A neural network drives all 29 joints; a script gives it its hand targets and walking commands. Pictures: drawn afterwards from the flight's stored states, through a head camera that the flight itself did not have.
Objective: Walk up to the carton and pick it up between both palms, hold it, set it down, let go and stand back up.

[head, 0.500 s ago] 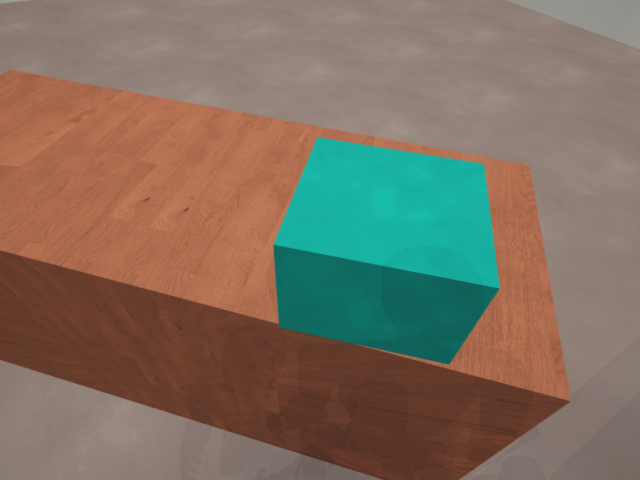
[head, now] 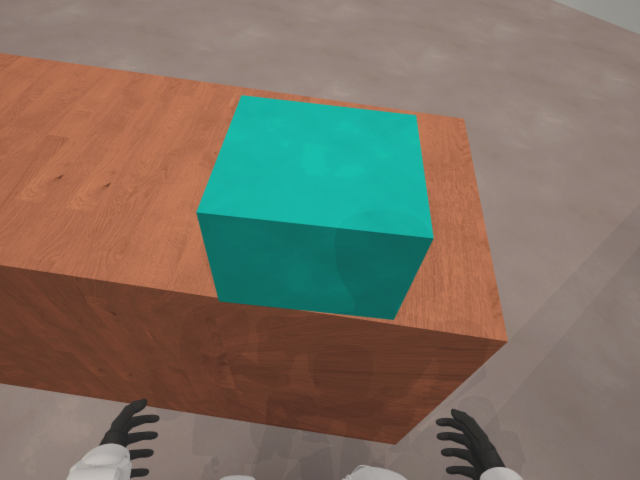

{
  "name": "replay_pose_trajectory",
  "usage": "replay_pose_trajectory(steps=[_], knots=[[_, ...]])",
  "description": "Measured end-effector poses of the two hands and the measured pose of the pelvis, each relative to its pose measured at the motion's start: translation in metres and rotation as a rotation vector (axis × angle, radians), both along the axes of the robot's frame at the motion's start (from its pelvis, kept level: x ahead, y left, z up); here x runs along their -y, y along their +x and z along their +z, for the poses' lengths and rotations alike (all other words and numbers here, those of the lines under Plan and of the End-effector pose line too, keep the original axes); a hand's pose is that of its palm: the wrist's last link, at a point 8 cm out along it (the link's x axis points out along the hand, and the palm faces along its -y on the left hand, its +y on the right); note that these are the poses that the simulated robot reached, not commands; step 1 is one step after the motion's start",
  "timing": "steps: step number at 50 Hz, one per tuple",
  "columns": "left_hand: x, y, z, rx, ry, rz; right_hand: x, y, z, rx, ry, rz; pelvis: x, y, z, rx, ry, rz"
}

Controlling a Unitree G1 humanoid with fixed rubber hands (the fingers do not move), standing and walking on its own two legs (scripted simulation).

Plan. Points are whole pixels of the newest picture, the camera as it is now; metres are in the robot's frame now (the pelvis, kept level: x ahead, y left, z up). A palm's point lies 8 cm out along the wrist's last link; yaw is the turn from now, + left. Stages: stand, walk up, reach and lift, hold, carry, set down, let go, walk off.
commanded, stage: reach and lift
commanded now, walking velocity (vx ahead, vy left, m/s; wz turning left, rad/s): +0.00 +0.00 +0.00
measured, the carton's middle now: (317, 207) +0.47 +0.02 +0.06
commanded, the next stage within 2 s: none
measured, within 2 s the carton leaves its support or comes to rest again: neither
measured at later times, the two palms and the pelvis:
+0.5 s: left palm (74, 465) +0.15 +0.28 -0.05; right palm (476, 447) +0.18 -0.18 -0.04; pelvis +0.02 +0.01 +0.03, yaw -1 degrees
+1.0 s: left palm (61, 412) +0.19 +0.29 +0.01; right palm (487, 428) +0.19 -0.18 +0.01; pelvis +0.04 +0.05 +0.04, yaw -3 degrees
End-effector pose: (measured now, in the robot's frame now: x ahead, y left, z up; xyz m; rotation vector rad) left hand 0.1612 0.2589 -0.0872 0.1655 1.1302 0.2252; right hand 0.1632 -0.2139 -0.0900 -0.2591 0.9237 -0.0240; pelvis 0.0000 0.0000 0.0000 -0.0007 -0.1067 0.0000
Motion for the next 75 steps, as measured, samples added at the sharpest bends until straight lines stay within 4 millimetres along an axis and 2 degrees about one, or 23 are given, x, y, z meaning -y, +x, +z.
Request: replay_pose_trajectory(steps=[5, 10, 14, 19, 25, 32, 40, 52, 58, 75], knots=[[-0.005, -0.032, -0.003, -0.052, 0.003, 0.057, 0.003, -0.019, 0.009, -0.01, -0.01, -0.027, 0.007, 0.004, 0.008, -0.038, 0.011, -0.006], [-0.023, -0.039, 0.003, -0.003, 0.022, 0.092, -0.008, -0.011, 0.013, 0.029, 0.003, -0.029, 0.009, 0.005, 0.008, -0.063, 0.007, -0.003], [-0.029, -0.029, 0.015, 0.07, 0.028, 0.065, -0.022, 0.006, 0.02, 0.098, 0.03, -0.03, 0.008, 0.006, 0.01, -0.053, 0.002, -0.001], [-0.027, -0.016, 0.033, 0.156, 0.012, 0.029, -0.032, 0.018, 0.032, 0.159, 0.055, -0.04, 0.001, 0.011, 0.018, -0.023, -0.003, -0.005], [-0.024, -0.012, 0.042, 0.197, -0.024, 0.014, -0.03, 0.018, 0.048, 0.203, 0.04, -0.067, -0.008, 0.02, 0.027, -0.01, -0.005, -0.015], [-0.03, 0.0, 0.052, 0.289, -0.031, 0.0, -0.026, 0.015, 0.065, 0.246, 0.03, -0.1, -0.018, 0.028, 0.031, -0.002, -0.01, -0.029], [-0.033, 0.014, 0.066, 0.379, -0.051, -0.014, -0.035, 0.017, 0.081, 0.295, 0.064, -0.123, -0.031, 0.036, 0.034, 0.009, -0.02, -0.04], [-0.035, 0.032, 0.098, 0.526, -0.073, -0.04, -0.037, 0.028, 0.106, 0.4, 0.092, -0.166, -0.048, 0.044, 0.036, -0.003, -0.028, -0.048], [-0.039, 0.038, 0.113, 0.578, -0.075, -0.055, -0.041, 0.032, 0.12, 0.45, 0.109, -0.174, -0.052, 0.045, 0.036, -0.014, -0.028, -0.05], [-0.033, 0.068, 0.146, 0.771, -0.112, -0.111, -0.048, 0.054, 0.156, 0.609, 0.162, -0.205, -0.054, 0.047, 0.036, -0.021, -0.031, -0.047]])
